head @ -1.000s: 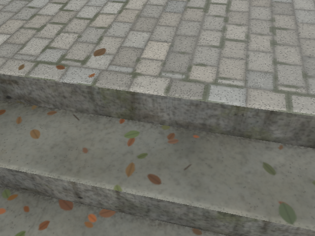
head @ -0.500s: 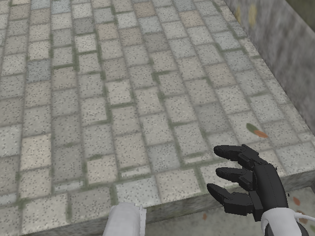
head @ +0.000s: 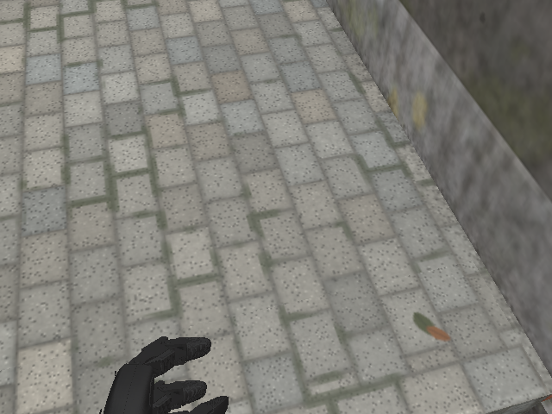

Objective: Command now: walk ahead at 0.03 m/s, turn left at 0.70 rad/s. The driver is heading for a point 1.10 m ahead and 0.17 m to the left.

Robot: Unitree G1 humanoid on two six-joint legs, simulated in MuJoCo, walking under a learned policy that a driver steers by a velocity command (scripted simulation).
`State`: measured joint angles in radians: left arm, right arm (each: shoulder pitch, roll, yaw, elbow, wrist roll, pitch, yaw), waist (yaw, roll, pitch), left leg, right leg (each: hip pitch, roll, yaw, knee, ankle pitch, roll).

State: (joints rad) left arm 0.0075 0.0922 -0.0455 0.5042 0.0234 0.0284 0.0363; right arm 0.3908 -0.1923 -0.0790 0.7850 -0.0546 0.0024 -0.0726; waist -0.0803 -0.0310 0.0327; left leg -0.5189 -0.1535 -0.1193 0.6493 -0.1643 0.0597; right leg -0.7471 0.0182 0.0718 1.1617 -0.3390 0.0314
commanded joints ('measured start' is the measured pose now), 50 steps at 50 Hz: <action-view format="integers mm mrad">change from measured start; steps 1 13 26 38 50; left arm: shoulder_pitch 83 123 210 253 202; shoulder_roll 103 140 283 235 193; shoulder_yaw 47 67 125 153 138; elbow -41 -15 72 146 55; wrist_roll -28 24 22 0 -19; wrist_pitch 0 -60 -93 0 15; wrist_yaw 20 63 30 -39 -43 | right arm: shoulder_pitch -125 -162 -316 -190 -207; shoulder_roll -172 -114 -87 -107 -158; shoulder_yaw -60 -43 0 25 -3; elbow -150 -146 -288 -280 -224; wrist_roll -3 24 48 14 29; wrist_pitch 5 69 68 -26 -6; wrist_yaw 11 60 104 5 28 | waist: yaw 65 53 94 59 102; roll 215 -23 -138 84 188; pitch -168 -46 -81 -96 -92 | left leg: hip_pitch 83 -327 81 420 203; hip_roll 210 115 168 464 499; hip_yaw -414 83 186 54 273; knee -289 902 162 -254 -120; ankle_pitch -171 -143 -327 365 -32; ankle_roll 143 -142 -54 174 47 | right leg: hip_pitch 257 529 507 106 461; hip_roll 46 -217 -344 -41 -34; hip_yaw -52 47 -104 -58 -213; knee -232 -784 -764 145 -461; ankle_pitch -78 192 225 -131 -22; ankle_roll -15 -214 -213 39 -68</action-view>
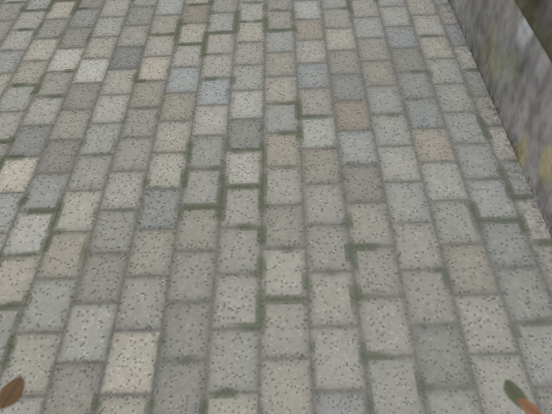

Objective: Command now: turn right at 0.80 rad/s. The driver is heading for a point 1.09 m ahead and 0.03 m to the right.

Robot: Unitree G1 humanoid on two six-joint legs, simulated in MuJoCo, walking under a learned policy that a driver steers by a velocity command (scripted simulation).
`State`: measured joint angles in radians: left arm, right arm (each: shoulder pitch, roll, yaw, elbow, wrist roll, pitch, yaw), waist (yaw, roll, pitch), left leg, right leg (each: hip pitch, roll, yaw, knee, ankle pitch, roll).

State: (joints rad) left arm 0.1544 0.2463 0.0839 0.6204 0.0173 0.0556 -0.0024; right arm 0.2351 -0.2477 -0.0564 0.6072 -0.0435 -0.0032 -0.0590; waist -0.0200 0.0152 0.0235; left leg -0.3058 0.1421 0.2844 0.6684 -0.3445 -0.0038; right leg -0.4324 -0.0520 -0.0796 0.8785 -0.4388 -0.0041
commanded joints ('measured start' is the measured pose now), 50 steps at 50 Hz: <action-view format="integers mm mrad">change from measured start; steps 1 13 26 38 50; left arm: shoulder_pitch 108 0 72 -333 125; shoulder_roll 72 115 93 -164 174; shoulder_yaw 20 17 16 -123 35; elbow -33 -120 -6 -201 -52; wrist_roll -5 10 16 75 1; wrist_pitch -29 -33 -116 -126 -111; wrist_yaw -3 64 28 -32 15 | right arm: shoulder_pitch -3 -87 26 407 26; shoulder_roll -100 -19 -46 -34 9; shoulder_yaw -30 6 -9 -1 -60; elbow -25 -68 -7 231 6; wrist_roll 7 -11 33 22 25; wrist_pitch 17 22 12 -107 -187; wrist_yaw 26 41 69 59 122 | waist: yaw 49 24 6 -40 166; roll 15 -84 -168 -5 -313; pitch -71 -121 -22 78 -387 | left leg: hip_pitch -79 -519 55 208 -485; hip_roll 144 -134 -142 -4 -254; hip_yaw -71 -305 -157 -811 -487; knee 18 866 6 -390 1066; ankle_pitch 66 171 -127 -164 262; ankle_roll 57 -50 142 299 155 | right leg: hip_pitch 236 147 14 -1125 409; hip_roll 70 -60 -140 10 -306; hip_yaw -28 498 417 52 1175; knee -275 -370 -665 1414 -583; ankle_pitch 124 437 -256 15 -794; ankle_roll -39 -228 -242 -63 -262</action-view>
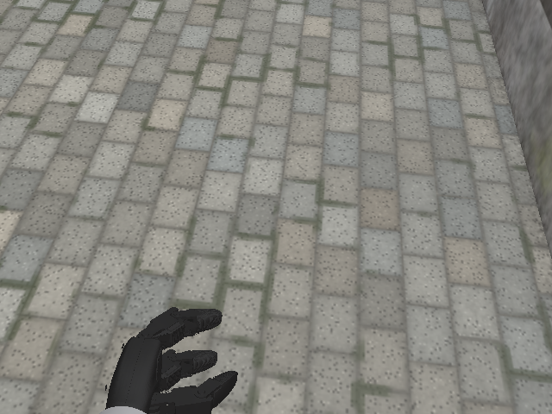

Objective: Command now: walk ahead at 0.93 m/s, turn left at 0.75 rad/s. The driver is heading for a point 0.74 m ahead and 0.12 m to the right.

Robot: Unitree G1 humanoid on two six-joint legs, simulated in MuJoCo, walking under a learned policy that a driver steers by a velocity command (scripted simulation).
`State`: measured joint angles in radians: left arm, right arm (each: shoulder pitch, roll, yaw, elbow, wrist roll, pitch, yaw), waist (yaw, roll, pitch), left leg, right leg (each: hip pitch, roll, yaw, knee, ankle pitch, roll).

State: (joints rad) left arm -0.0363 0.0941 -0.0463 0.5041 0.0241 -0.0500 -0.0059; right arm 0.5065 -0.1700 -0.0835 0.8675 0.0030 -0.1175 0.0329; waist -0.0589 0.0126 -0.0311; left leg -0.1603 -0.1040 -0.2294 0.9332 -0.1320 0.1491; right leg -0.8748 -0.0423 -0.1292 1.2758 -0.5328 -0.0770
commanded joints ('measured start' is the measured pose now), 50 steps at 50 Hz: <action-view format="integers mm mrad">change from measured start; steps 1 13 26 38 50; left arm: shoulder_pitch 253 390 394 594 308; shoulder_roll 230 306 182 264 235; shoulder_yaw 138 129 113 109 92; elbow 112 347 232 279 262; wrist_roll -16 -41 -14 42 -3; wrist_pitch -18 -117 -13 -27 -34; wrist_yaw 12 17 -22 -45 5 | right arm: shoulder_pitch -301 -520 -178 -180 -95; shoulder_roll -30 -64 -109 -297 -93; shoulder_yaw -20 56 26 12 67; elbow -271 -366 -135 -51 -99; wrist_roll -43 -17 -52 13 -25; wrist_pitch -54 78 -4 -17 111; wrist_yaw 22 66 -29 -69 -57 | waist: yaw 158 0 60 311 -12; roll -213 71 37 73 -17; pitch -179 109 -49 -95 -98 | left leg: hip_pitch -705 -221 144 -39 -235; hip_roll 33 148 384 251 155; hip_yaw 70 290 11 436 204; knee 923 -79 -632 -170 114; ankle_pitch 88 268 93 880 -177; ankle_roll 20 -49 -48 -109 -155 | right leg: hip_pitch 743 416 131 934 569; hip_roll -300 -93 -73 143 -120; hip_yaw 1091 100 209 64 236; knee -926 -1389 113 -716 -945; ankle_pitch -617 330 309 758 1324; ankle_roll -216 -99 -30 -90 -193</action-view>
